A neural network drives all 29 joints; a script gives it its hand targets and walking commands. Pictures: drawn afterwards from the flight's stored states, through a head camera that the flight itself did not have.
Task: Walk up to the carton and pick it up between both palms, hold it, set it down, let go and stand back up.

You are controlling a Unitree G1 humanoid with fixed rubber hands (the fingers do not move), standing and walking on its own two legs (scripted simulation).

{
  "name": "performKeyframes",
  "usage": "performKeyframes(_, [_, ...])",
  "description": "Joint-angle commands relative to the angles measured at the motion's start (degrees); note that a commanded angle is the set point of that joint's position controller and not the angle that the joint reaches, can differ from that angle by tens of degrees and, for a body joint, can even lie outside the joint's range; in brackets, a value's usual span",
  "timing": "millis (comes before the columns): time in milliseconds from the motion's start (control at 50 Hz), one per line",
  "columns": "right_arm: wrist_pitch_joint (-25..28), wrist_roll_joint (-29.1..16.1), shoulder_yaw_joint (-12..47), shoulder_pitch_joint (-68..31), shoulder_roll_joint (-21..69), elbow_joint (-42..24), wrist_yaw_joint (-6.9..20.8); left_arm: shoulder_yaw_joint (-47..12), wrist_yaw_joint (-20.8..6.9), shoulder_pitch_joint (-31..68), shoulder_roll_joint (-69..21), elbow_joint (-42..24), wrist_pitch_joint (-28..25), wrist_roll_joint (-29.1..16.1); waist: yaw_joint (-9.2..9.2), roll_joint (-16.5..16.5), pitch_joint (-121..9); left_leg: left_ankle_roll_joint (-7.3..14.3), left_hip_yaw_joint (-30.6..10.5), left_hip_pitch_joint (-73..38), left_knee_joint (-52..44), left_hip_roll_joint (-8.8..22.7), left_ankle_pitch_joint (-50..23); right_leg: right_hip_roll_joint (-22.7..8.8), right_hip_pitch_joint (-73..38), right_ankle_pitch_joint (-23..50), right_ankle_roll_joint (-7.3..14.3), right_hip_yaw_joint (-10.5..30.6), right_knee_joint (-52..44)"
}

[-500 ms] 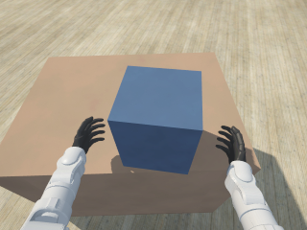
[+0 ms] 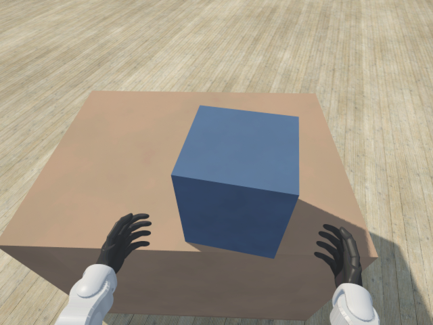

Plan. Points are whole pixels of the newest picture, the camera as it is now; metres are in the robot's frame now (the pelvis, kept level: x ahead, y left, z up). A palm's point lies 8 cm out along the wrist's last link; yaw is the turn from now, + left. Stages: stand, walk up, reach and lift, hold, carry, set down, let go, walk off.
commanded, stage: set down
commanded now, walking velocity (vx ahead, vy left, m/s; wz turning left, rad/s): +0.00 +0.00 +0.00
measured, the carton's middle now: (237, 183) +0.41 -0.03 +0.01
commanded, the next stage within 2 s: none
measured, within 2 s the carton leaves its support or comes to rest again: neither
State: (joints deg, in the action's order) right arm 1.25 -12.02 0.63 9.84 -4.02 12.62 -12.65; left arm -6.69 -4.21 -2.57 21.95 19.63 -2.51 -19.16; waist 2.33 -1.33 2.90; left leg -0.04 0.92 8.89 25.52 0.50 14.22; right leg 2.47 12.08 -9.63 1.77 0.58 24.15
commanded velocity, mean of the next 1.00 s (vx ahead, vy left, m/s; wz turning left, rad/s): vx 0.00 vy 0.00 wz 0.00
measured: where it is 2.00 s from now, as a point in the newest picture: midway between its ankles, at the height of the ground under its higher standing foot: outside the picture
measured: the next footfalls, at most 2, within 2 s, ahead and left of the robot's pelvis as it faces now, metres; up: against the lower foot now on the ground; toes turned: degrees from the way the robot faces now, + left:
none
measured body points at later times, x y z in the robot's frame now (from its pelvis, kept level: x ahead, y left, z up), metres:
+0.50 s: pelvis +0.01 +0.01 +0.00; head -0.01 +0.03 +0.45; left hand +0.21 +0.23 +0.00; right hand +0.18 -0.19 +0.00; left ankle +0.00 +0.12 -0.74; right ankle +0.04 -0.10 -0.74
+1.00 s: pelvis +0.03 +0.02 +0.00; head +0.03 +0.03 +0.45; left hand +0.20 +0.25 -0.02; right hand +0.17 -0.19 -0.02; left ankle +0.00 +0.12 -0.74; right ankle +0.04 -0.10 -0.74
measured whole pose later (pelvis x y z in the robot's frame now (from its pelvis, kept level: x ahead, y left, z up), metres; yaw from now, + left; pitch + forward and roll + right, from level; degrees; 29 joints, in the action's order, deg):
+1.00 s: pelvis +0.03 +0.02 +0.00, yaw +0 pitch -6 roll -1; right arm 1.2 -8.4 -1.0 29.7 -3.0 2.9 -8.2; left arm -4.5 -3.2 -23.5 19.5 7.3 -1.4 -13.1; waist -0.1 0.7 5.4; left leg 1.5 1.5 1.4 23.3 0.1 16.3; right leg 2.0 3.5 -10.5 0.3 1.3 19.8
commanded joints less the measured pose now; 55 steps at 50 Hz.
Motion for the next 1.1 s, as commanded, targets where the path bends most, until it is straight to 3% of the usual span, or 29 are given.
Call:
performKeyframes(0, [3.21,0.83,-1.22,-8.26,-4.17,-15.9,0.14,5.75,-0.3,12.24,10.05,-16.26,-3.9,0.17,-0.78,5.02,-12.13,-0.03,-0.84,1.95,-6.26,1.53,-7.25,-3.5,-13.03,10.73,-0.95,2.98,-3.15])
performKeyframes(20, [3.18,1.52,-3.46,-11.77,-4.71,-16.08,0.35,4.57,0.09,15.58,9.48,-16.89,-3.55,-0.39,0.86,5.59,-11.07,-0.38,-1.31,4.36,-6.72,1.94,-4.68,-3.23,-12.04,7.52,-0.36,2.6,-2.71])
performKeyframes(60, [2.88,1.83,-1.57,-6.32,-3.55,-20.22,0.19,6.46,0.41,9.85,10.06,-19.12,-3.52,-0.39,-1.17,4.2,-11.16,0.34,-0.6,3.61,-6.42,1.29,-4.28,-3.62,-13.11,7.1,-1.19,3.59,-3.13])
performKeyframes(100, [2.32,2.66,-1.74,-8.71,-2.86,-21.09,0.28,5.18,0.38,12.81,10.46,-17.59,-3.33,-1.77,-0.42,2.83,-10.01,0.62,-0.71,5.41,-6.69,1.71,-2.42,-3.6,-12.34,4.14,-1.01,3.56,-2.93])
performKeyframes(120, [2.29,1.79,-1.33,-3.35,-2.62,-21.32,0.1,6.04,0.62,7.89,10.88,-20.22,-3.22,-1.36,-0.91,4.48,-9.64,0.2,-1.1,3.84,-6.95,1.89,-4.61,-3.84,-13.36,7.08,-1.15,3.83,-2.72])
performKeyframes(180, [1.77,1.56,-0.43,1.09,-1.78,-21.12,-0.34,6.11,0.02,3.17,10.16,-20.33,-2.7,-0.14,-0.77,4.12,-8.35,-0.15,-1.33,2.47,-6.63,1.99,-5.58,-4.03,-14.65,8.2,-0.7,3.65,-3.92])
performKeyframes(200, [2.16,1.26,-1.63,1.62,-2.09,-22.22,-0.37,5.19,0.04,2.74,9.05,-23.48,-2.85,-0.48,-0.41,4.38,-8.93,-0.57,-1.64,2.07,-6.41,1.97,-6.07,-3.81,-14.09,8.47,-0.54,3.56,-3.81])
performKeyframes(280, [1.88,1.51,0.03,8.9,-1.56,-25.03,-0.13,7.38,0.39,-5.33,9.5,-27.32,-2.65,1.84,-1.66,4.6,-5.84,-0.34,-2.5,-0.22,-7.22,2.01,-7.86,-3.47,-14.45,9.22,-0.03,3.54,-4.97])
performKeyframes(320, [1.37,1.44,-1.5,7.26,-2.23,-25.06,-0.16,5.95,0.2,-4.01,8.79,-27.86,-1.93,1.3,-0.63,4.83,-4.32,-0.73,-1.89,0.33,-7.3,1.88,-5.98,-3.88,-13.24,6.52,0.05,3.6,-6.11])
performKeyframes(420, [-0.03,2.44,-2.14,7.7,-3.19,-30.34,0.98,6.91,1.72,-3.98,9.29,-31.59,-1.51,0.87,-1.51,5.29,-2.04,0.13,-1.93,3.14,-8.64,2.07,-1.81,-3.81,-12.89,0.84,0.95,3.62,-6.17])
performKeyframes(480, [-0.95,1.89,-2.42,12.81,-2.76,-30.72,1.49,7.32,2.08,-8.57,8.53,-32.75,-1.62,1.04,-1.38,4.47,-1.54,0.58,-2.51,2.77,-9.59,2.89,-3.16,-3.65,-14.86,3.15,1.1,3.48,-5.73])
performKeyframes(560, [-0.73,1.16,-3.36,15.55,-2.46,-30.38,2.09,6.6,1.73,-11.69,6.79,-32.54,-1.13,2.2,-0.43,6.57,-0.19,-0.17,-3.3,2.82,-9.99,2.9,-2.17,-3.33,-14.96,4.48,1.33,3.33,-6.2])
performKeyframes(600, [-0.32,1.53,-2.33,16.83,-3.11,-31.56,2.49,7.76,1.53,-13.02,7.63,-32.47,-1.34,3.46,-1.71,5.95,0.57,-0.07,-2.78,3.03,-10.12,2.49,-4.52,-3.51,-15.07,6.22,1.37,3.33,-6.53])
performKeyframes(620, [-1.09,2.46,-2.08,17.62,-2.27,-28.95,2.2,7.95,0.79,-13.4,7.3,-28.76,-1.0,3.52,-0.68,4.6,2.9,0.13,-2.71,3.52,-9.88,2.51,-2.89,-3.74,-14.91,4.84,1.33,3.6,-6.89])
performKeyframes(660, [-0.18,1.8,-2.65,17.07,-3.96,-32.71,2.93,7.8,1.71,-13.11,6.56,-34.19,-1.73,3.83,-2.48,6.74,0.38,-0.02,-3.21,4.91,-11.07,3.26,-3.57,-2.42,-16.36,6.28,1.61,2.69,-5.27])
performKeyframes(680, [0.17,1.66,-3.53,15.45,-4.46,-32.82,3.32,7.08,1.92,-11.44,6.11,-35.27,-2.06,3.18,-2.27,6.87,0.02,-0.23,-3.27,4.66,-10.98,3.39,-3.18,-2.32,-15.55,5.57,1.47,2.15,-5.19])
performKeyframes(700, [-0.16,2.21,-2.06,18.08,-2.59,-29.67,3.02,7.77,1.32,-13.64,6.51,-30.65,-1.79,3.74,-1.85,6.03,2.14,-0.42,-3.0,4.24,-10.36,2.93,-4.23,-3.09,-15.21,5.59,1.49,3.4,-6.33])
performKeyframes(740, [0.19,2.98,-3.02,18.55,-2.36,-28.06,2.82,7.19,0.75,-14.83,6.21,-27.79,-1.9,4.08,-1.71,5.7,1.93,-0.01,-2.65,3.79,-10.54,2.81,-2.19,-2.77,-14.51,4.61,1.62,3.12,-6.36])
performKeyframes(760, [1.52,2.37,-3.64,17.88,-3.64,-32.26,3.35,6.98,1.63,-14.21,6.16,-33.35,-3.04,3.66,-2.41,7.06,0.56,-0.36,-2.78,3.52,-10.95,3.05,-4.38,-2.47,-15.08,6.43,1.6,2.23,-5.49])
performKeyframes(780, [0.87,2.82,-3.6,19.16,-2.57,-29.03,3.08,7.36,0.79,-15.43,5.93,-28.4,-2.33,3.8,-1.57,4.76,2.46,-0.36,-2.73,4.1,-10.46,3.03,-3.65,-2.83,-15.13,6.02,1.36,2.96,-6.5])
performKeyframes(840, [2.05,3.47,-4.81,17.4,-3.42,-26.92,3.6,6.86,1.19,-14.31,6.13,-27.97,-2.28,5.06,-1.85,7.95,1.77,-0.79,-2.9,5.23,-11.3,3.39,-2.83,-2.25,-14.85,5.78,1.44,2.77,-5.94])
performKeyframes(860, [2.79,3.1,-4.25,17.14,-3.49,-27.67,3.93,7.28,1.57,-14.86,6.42,-29.8,-2.86,4.9,-2.48,7.98,0.71,-0.56,-2.91,5.65,-11.53,3.68,-4.19,-1.98,-16.03,7.55,1.29,2.67,-5.22])
performKeyframes(880, [2.98,3.57,-3.47,18.1,-3.69,-24.83,4.24,6.92,1.63,-15.71,5.46,-27.48,-2.91,5.53,-2.61,6.94,1.24,-0.99,-3.22,5.84,-11.31,3.83,-6.53,-1.59,-16.59,9.11,1.41,2.53,-4.92])
performKeyframes(900, [3.59,3.6,-4.71,18.34,-4.06,-23.9,4.32,6.59,1.66,-16.42,5.35,-27.84,-3.18,5.73,-2.06,7.91,1.04,-1.54,-3.12,4.98,-10.99,3.73,-8.86,-1.38,-16.27,10.64,1.46,2.27,-4.75])
performKeyframes(920, [3.74,4.37,-3.24,19.24,-2.79,-20.6,4.35,7.23,0.98,-16.99,5.36,-22.72,-2.69,6.27,-2.04,5.94,1.59,-1.27,-2.48,3.95,-10.16,2.98,-9.11,-1.92,-15.64,9.68,1.11,2.85,-5.84])
performKeyframes(980, [6.45,4.5,-3.47,18.44,-3.18,-19.38,4.8,7.06,1.05,-17.23,5.52,-23.65,-4.0,6.86,-2.27,6.44,-1.5,-2.22,-1.84,2.93,-9.0,2.84,-13.54,-1.41,-15.55,12.17,1.0,2.43,-5.59])
performKeyframes(1000, [8.68,3.61,-4.97,17.53,-4.84,-23.24,5.13,6.56,1.77,-16.78,6.32,-30.1,-5.61,5.23,-2.96,6.01,-5.17,-2.25,-2.03,1.21,-8.52,2.91,-16.43,-1.2,-15.58,14.55,0.85,2.01,-4.81])
performKeyframes(1040, [9.01,5.09,-3.68,19.56,-3.79,-14.69,5.2,7.04,0.9,-18.35,5.34,-21.93,-5.1,6.82,-2.52,5.99,-1.4,-2.8,-2.06,-0.48,-7.36,2.36,-19.4,-1.36,-14.21,15.65,1.12,2.59,-6.04])
performKeyframes(1080, [11.62,4.01,-4.23,18.22,-4.24,-19.85,5.34,7.0,1.16,-17.55,6.55,-27.9,-6.42,5.12,-2.93,4.34,-5.34,-2.5,-1.89,-1.49,-7.09,2.29,-21.28,-1.41,-14.22,18.6,0.2,2.16,-5.6])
